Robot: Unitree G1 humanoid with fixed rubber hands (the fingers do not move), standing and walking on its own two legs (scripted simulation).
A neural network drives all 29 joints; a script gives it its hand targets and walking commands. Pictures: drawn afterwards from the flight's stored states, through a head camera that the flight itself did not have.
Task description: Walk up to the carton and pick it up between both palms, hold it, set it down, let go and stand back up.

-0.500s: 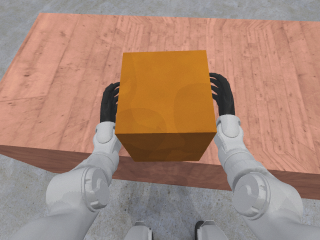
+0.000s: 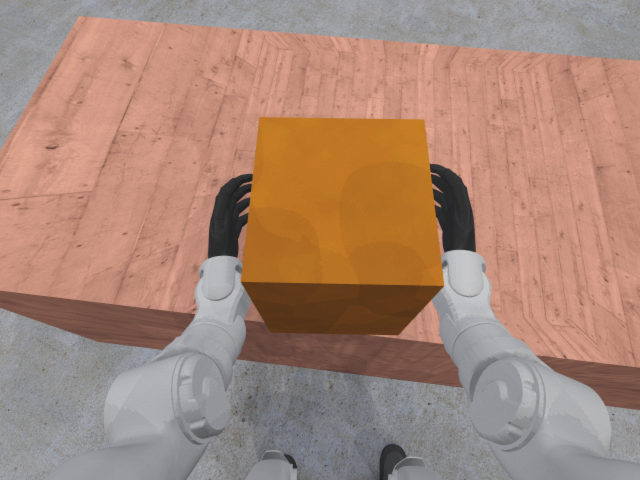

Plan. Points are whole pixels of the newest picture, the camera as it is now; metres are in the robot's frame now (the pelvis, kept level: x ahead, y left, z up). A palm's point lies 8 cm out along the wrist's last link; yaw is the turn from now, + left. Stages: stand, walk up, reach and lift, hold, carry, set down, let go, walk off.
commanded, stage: reach and lift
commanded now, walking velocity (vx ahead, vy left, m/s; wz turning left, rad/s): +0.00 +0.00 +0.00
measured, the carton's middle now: (337, 239) +0.43 +0.03 -0.06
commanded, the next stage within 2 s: none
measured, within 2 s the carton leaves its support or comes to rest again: leaves its support in 1.84 s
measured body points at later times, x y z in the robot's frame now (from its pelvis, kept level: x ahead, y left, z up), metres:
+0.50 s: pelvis +0.00 +0.00 +0.00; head +0.15 +0.01 +0.42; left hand +0.42 +0.17 -0.03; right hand +0.44 -0.12 -0.01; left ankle -0.03 +0.12 -0.71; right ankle +0.01 -0.16 -0.71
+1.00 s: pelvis -0.01 +0.00 +0.00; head +0.15 +0.02 +0.42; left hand +0.41 +0.17 -0.03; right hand +0.43 -0.12 -0.01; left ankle -0.03 +0.12 -0.71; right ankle +0.01 -0.16 -0.71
